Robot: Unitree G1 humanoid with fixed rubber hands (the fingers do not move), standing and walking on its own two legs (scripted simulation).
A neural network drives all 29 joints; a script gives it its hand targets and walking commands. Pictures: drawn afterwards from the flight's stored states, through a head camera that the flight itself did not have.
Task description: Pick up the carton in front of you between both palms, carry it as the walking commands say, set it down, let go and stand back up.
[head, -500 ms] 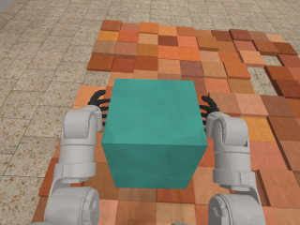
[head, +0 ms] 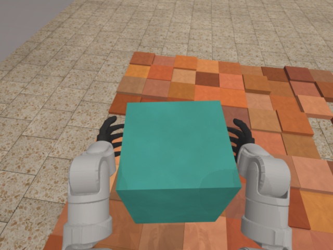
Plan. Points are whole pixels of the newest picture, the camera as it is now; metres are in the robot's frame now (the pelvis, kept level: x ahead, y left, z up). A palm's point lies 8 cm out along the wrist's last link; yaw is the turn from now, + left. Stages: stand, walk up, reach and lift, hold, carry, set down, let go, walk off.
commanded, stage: carry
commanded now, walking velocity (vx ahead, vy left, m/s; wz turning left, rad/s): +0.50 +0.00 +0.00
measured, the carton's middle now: (174, 166) +0.30 +0.01 +0.03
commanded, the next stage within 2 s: none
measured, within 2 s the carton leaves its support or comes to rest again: neither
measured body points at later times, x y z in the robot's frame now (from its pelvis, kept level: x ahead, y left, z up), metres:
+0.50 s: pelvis +0.28 +0.04 -0.02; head +0.32 +0.06 +0.43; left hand +0.67 +0.17 +0.06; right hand +0.64 -0.13 +0.06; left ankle +0.23 +0.12 -0.76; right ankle +0.34 -0.10 -0.69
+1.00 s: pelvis +0.61 -0.03 -0.03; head +0.66 -0.05 +0.42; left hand +0.99 +0.13 +0.12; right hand +1.00 -0.17 +0.11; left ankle +0.69 +0.11 -0.66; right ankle +0.55 -0.07 -0.77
